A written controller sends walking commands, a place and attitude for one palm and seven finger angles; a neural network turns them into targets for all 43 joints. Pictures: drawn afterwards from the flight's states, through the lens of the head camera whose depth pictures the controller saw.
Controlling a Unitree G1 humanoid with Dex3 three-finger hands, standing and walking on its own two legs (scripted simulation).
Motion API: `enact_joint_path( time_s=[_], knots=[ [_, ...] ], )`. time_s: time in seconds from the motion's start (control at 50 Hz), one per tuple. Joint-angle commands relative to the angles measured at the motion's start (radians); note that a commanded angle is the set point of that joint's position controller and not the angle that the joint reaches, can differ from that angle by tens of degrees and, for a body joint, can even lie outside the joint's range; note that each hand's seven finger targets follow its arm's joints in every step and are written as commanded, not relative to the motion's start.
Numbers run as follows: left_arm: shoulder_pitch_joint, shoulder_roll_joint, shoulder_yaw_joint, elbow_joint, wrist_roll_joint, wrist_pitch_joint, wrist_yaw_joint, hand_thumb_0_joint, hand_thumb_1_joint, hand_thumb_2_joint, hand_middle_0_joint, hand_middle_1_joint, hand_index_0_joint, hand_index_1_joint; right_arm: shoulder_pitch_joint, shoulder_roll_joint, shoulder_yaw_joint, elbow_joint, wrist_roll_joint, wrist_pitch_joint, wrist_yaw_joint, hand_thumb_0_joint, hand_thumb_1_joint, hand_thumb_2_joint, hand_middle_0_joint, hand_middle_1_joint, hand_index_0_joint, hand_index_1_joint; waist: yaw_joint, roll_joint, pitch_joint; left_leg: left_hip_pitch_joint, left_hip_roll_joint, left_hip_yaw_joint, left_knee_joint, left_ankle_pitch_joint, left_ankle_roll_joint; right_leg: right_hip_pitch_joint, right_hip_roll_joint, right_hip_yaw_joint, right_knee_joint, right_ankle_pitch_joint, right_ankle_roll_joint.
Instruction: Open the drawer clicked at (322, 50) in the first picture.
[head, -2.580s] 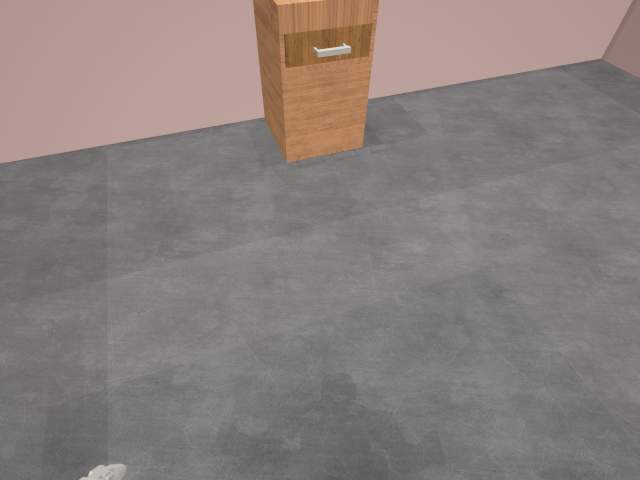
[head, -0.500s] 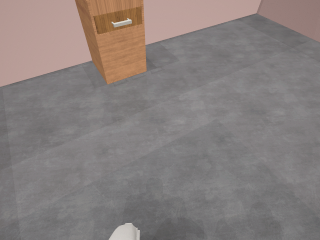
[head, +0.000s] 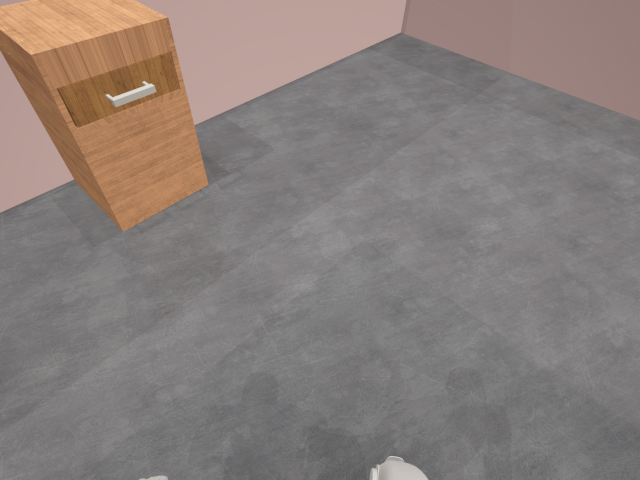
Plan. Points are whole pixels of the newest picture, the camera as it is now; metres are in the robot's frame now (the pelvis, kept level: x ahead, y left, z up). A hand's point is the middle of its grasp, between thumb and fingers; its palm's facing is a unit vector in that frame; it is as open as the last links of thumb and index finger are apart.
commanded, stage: walk to a spot facing it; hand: left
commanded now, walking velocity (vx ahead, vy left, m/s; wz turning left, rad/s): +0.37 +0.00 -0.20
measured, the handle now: (130, 92) +1.28 +0.70 -0.21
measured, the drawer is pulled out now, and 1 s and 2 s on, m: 0.00 0.00 0.00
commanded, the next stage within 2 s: turn to face it in 1.80 s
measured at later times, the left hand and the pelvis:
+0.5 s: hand (224, 423) +0.24 +0.16 -0.18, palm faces +0.00 -0.98 -0.19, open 7.2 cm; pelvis +0.23 -0.03 -0.01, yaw -3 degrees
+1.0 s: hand (256, 263) +0.55 +0.16 -0.17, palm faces -0.13 -0.98 -0.16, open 7.3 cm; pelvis +0.44 -0.01 +0.00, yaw -8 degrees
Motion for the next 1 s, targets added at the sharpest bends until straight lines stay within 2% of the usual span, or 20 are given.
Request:
enact_joint_path(
  time_s=[0.0, 0.06, 0.08, 0.1, 0.12, 0.14, 0.16, 0.18, 0.22, 0.28, 0.48, 0.5, 0.54, 0.56, 0.58, 0.6, 0.64, 0.7, 0.84, 0.98],
  knots=[
    [-0.111, -0.016, -0.023, -0.071, -0.007, -0.016, -0.006, 0.000, 0.900, 0.900, -0.200, -0.300, -0.200, -0.300, 0.115, -0.110, -0.010, 0.000, -0.007, -0.007, 0.002, 0.000, -0.900, -0.900, 0.200, 0.300, 0.200, 0.300, -0.046, 0.119, 0.110, 0.028, 0.286, -0.141, -0.165, 0.257, 0.115, -0.013, 0.013, -0.039, -0.188, -0.016, -0.010],
    [-0.107, -0.004, -0.020, -0.068, -0.008, -0.027, -0.005, 0.000, 0.900, 0.900, -0.200, -0.300, -0.200, -0.300, 0.119, -0.127, -0.009, 0.014, -0.011, 0.003, 0.001, 0.000, -0.900, -0.900, 0.200, 0.300, 0.200, 0.300, -0.032, 0.134, 0.086, 0.061, 0.294, -0.106, -0.078, 0.382, 0.100, 0.095, 0.047, -0.068, -0.282, -0.062, -0.039],
    [-0.053, 0.009, -0.016, -0.048, -0.008, -0.034, -0.004, 0.000, 0.900, 0.900, -0.200, -0.300, -0.200, -0.300, 0.117, -0.132, -0.008, 0.019, -0.009, 0.006, 0.000, 0.000, -0.900, -0.900, 0.200, 0.300, 0.200, 0.300, -0.002, 0.113, 0.052, 0.054, 0.280, -0.083, 0.017, 0.498, 0.086, 0.205, 0.077, -0.092, -0.331, -0.069, -0.054],
    [0.085, 0.036, -0.010, -0.003, -0.006, -0.043, 0.001, 0.000, 0.900, 0.900, -0.200, -0.300, -0.200, -0.300, 0.101, -0.137, -0.006, 0.020, -0.003, 0.009, 0.003, 0.000, -0.900, -0.900, 0.200, 0.300, 0.200, 0.300, 0.066, 0.070, -0.018, 0.016, 0.241, -0.041, 0.195, 0.582, 0.057, 0.390, 0.114, -0.114, -0.394, -0.029, -0.071],
    [0.234, 0.104, 0.010, 0.047, -0.001, -0.057, 0.011, 0.000, 0.900, 0.900, -0.200, -0.300, -0.200, -0.300, 0.097, -0.115, -0.002, 0.013, 0.008, 0.006, 0.012, 0.000, -0.900, -0.900, 0.200, 0.300, 0.200, 0.300, 0.129, -0.004, -0.123, -0.176, 0.196, -0.007, 0.444, 0.475, 0.017, 0.669, 0.008, 0.016, -0.404, -0.034, -0.118],
    [0.371, 0.233, 0.043, 0.078, -0.008, -0.065, 0.026, 0.000, 0.900, 0.900, -0.200, -0.300, -0.200, -0.300, 0.110, -0.048, 0.015, -0.027, 0.022, -0.002, 0.015, 0.000, -0.900, -0.900, 0.200, 0.300, 0.200, 0.300, 0.154, -0.229, -0.249, -0.484, 0.049, 0.000, 0.776, -0.166, -0.035, 0.925, -0.290, 0.467, -0.494, 0.020, -0.241],
    [0.374, 0.270, 0.044, 0.086, -0.031, -0.061, 0.029, 0.000, 0.900, 0.900, -0.200, -0.300, -0.200, -0.300, 0.037, -0.079, 0.007, -0.046, 0.023, 0.000, 0.011, 0.000, -0.900, -0.900, 0.200, 0.300, 0.200, 0.300, 0.158, -0.171, -0.241, -0.565, 0.044, -0.139, 0.950, -0.299, -0.020, 0.863, -0.354, 0.573, -0.592, 0.021, -0.289],
    [0.291, 0.237, 0.036, 0.065, -0.030, -0.061, 0.031, 0.000, 0.900, 0.900, -0.200, -0.300, -0.200, -0.300, -0.019, -0.074, -0.001, -0.053, 0.019, 0.002, 0.011, 0.000, -0.900, -0.900, 0.200, 0.300, 0.200, 0.300, 0.134, -0.121, -0.155, -0.608, 0.079, -0.208, 1.021, -0.217, -0.017, 0.739, -0.330, 0.532, -0.624, -0.064, -0.268],
    [0.147, 0.121, 0.004, 0.038, -0.027, -0.067, 0.040, 0.000, 0.900, 0.900, -0.200, -0.300, -0.200, -0.300, -0.050, -0.051, 0.000, -0.043, 0.006, 0.020, 0.014, 0.000, -0.900, -0.900, 0.200, 0.300, 0.200, 0.300, 0.052, -0.005, 0.017, -0.559, 0.149, -0.242, 0.924, -0.068, -0.023, 0.467, -0.246, 0.324, -0.674, -0.055, -0.199],
    [0.108, 0.064, -0.016, 0.047, -0.019, -0.080, 0.042, 0.000, 0.900, 0.900, -0.200, -0.300, -0.200, -0.300, 0.051, -0.010, 0.003, -0.005, 0.000, 0.051, 0.018, 0.000, -0.900, -0.900, 0.200, 0.300, 0.200, 0.300, -0.024, -0.068, 0.032, -0.451, 0.145, -0.203, 0.769, -0.018, -0.049, 0.328, -0.166, 0.138, -0.708, 0.015, -0.161],
    [0.198, 0.106, -0.007, 0.091, -0.015, -0.081, 0.036, 0.000, 0.900, 0.900, -0.200, -0.300, -0.200, -0.300, -0.182, -0.035, -0.001, -0.110, 0.004, 0.029, 0.051, 0.000, -0.900, -0.900, 0.200, 0.300, 0.200, 0.300, 0.024, -0.088, 0.097, -0.375, 0.086, -0.131, 0.307, 0.046, -0.032, 0.407, -0.153, 0.128, -0.685, -0.061, -0.152],
    [0.203, 0.106, -0.006, 0.097, -0.014, -0.080, 0.037, 0.000, 0.900, 0.900, -0.200, -0.300, -0.200, -0.300, -0.167, -0.042, -0.004, -0.108, 0.005, 0.024, 0.049, 0.000, -0.900, -0.900, 0.200, 0.300, 0.200, 0.300, 0.011, -0.043, 0.092, -0.315, 0.079, -0.122, 0.259, 0.045, -0.027, 0.402, -0.153, 0.128, -0.648, -0.031, -0.145],
    [0.182, 0.099, -0.005, 0.092, -0.020, -0.074, 0.034, 0.000, 0.900, 0.900, -0.200, -0.300, -0.200, -0.300, 0.011, -0.095, -0.014, -0.051, -0.001, 0.012, 0.034, 0.000, -0.900, -0.900, 0.200, 0.300, 0.200, 0.300, -0.077, 0.050, 0.023, -0.019, 0.047, -0.111, 0.140, 0.046, -0.011, 0.313, -0.070, 0.038, -0.386, 0.106, -0.101],
    [0.213, 0.046, -0.012, 0.077, -0.028, -0.072, 0.026, 0.000, 0.900, 0.900, -0.200, -0.300, -0.200, -0.300, 0.148, -0.205, -0.037, -0.017, -0.017, 0.004, 0.022, 0.000, -0.900, -0.900, 0.200, 0.300, 0.200, 0.300, -0.117, 0.269, -0.071, 0.185, 0.247, -0.387, 0.041, -0.024, 0.061, 0.148, 0.036, -0.046, -0.081, -0.019, -0.045],
    [0.187, 0.026, -0.020, 0.041, -0.030, -0.076, 0.021, 0.000, 0.900, 0.900, -0.200, -0.300, -0.200, -0.300, 0.240, -0.281, -0.050, 0.002, -0.012, 0.011, 0.016, 0.000, -0.900, -0.900, 0.200, 0.300, 0.200, 0.300, -0.132, 0.445, -0.114, 0.257, 0.437, -0.667, -0.106, -0.038, 0.145, -0.020, 0.125, -0.059, 0.209, -0.404, -0.024],
    [0.123, 0.055, -0.016, 0.036, -0.022, -0.070, 0.029, 0.000, 0.900, 0.900, -0.200, -0.300, -0.200, -0.300, 0.207, -0.247, -0.041, 0.002, -0.005, 0.017, 0.003, 0.000, -0.900, -0.900, 0.200, 0.300, 0.200, 0.300, -0.132, 0.360, -0.087, 0.203, 0.454, -0.694, -0.129, -0.096, 0.153, -0.079, 0.072, 0.045, 0.356, -0.377, -0.037],
    [0.080, 0.028, -0.011, 0.052, -0.017, -0.068, 0.012, 0.000, 0.900, 0.900, -0.200, -0.300, -0.200, -0.300, 0.066, -0.149, -0.014, -0.037, -0.003, 0.006, -0.001, 0.000, -0.900, -0.900, 0.200, 0.300, 0.200, 0.300, -0.068, 0.142, 0.051, 0.024, 0.385, -0.519, -0.151, -0.045, 0.123, -0.105, -0.004, 0.067, 0.387, -0.202, -0.032],
    [0.174, -0.018, -0.014, 0.094, -0.011, -0.037, 0.008, 0.000, 0.900, 0.900, -0.200, -0.300, -0.200, -0.300, -0.005, -0.084, 0.001, -0.039, 0.005, -0.012, -0.006, 0.000, -0.900, -0.900, 0.200, 0.300, 0.200, 0.300, 0.012, 0.157, 0.060, -0.096, 0.282, -0.283, -0.182, 0.063, 0.069, 0.002, -0.019, 0.051, 0.310, -0.077, -0.006],
    [0.036, -0.030, -0.013, 0.030, -0.008, -0.015, 0.004, 0.000, 0.900, 0.900, -0.200, -0.300, -0.200, -0.300, 0.083, -0.067, -0.004, 0.011, 0.011, -0.015, -0.007, 0.000, -0.900, -0.900, 0.200, 0.300, 0.200, 0.300, -0.001, 0.111, 0.108, -0.005, 0.261, -0.179, -0.226, 0.178, 0.109, -0.100, -0.044, 0.000, 0.063, 0.035, 0.032],
    [-0.129, -0.035, -0.019, -0.026, -0.015, -0.032, 0.004, 0.000, 0.900, 0.900, -0.200, -0.300, -0.200, -0.300, 0.167, -0.067, -0.005, 0.062, -0.004, -0.001, -0.005, 0.000, -0.900, -0.900, 0.200, 0.300, 0.200, 0.300, -0.046, 0.150, 0.142, 0.068, 0.282, -0.132, -0.160, 0.315, 0.109, -0.014, 0.006, -0.056, -0.226, 0.003, -0.014]
  ],
)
